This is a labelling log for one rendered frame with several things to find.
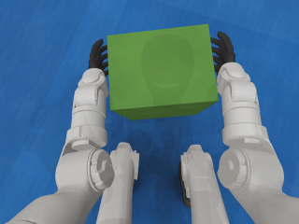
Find right robot foot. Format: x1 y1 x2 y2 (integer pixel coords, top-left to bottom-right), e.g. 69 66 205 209
178 161 192 208

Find robot left hand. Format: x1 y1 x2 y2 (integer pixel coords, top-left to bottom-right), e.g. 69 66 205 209
88 38 108 77

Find carton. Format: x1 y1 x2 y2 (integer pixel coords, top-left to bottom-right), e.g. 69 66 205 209
107 23 219 120

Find left robot thigh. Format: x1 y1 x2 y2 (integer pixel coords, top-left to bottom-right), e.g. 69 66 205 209
95 147 139 224

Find right robot upper arm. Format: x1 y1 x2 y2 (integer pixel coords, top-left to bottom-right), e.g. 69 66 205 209
217 147 299 224

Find robot right hand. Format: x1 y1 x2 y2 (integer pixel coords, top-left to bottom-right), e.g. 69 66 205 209
210 31 235 75

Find left robot upper arm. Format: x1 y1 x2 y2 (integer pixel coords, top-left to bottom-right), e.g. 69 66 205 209
5 147 115 224

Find robot right forearm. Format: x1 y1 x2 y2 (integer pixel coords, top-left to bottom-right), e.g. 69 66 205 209
217 62 284 175

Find robot left forearm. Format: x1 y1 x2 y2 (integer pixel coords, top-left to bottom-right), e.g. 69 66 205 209
55 68 109 184

